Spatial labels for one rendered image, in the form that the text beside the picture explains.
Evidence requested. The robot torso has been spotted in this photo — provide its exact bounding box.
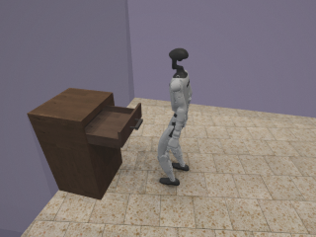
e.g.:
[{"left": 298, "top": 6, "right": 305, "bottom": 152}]
[{"left": 169, "top": 74, "right": 190, "bottom": 128}]

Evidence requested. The handle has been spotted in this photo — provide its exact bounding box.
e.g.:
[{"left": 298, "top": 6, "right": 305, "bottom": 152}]
[{"left": 130, "top": 118, "right": 143, "bottom": 130}]

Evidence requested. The robot left hand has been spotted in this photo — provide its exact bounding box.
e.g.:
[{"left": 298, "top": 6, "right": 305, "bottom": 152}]
[{"left": 166, "top": 136, "right": 180, "bottom": 155}]

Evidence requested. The cabinet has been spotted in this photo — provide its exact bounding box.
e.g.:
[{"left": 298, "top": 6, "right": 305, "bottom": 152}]
[{"left": 27, "top": 88, "right": 122, "bottom": 200}]

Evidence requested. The drawer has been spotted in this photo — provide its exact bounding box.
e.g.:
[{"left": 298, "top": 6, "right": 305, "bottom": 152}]
[{"left": 84, "top": 103, "right": 142, "bottom": 149}]

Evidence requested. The left robot thigh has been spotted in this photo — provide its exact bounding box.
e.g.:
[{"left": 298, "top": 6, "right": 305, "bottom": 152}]
[{"left": 157, "top": 125, "right": 176, "bottom": 160}]

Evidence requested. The left robot forearm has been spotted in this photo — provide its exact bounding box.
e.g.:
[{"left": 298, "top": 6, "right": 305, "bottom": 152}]
[{"left": 172, "top": 109, "right": 186, "bottom": 139}]

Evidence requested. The left robot upper arm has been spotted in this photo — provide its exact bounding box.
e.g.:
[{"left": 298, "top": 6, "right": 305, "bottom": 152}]
[{"left": 170, "top": 79, "right": 188, "bottom": 114}]

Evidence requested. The right robot forearm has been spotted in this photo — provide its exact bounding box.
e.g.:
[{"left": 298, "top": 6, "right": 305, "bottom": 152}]
[{"left": 187, "top": 96, "right": 192, "bottom": 113}]

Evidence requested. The right robot upper arm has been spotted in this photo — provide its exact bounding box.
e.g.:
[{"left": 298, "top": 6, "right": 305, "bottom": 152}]
[{"left": 185, "top": 70, "right": 193, "bottom": 97}]

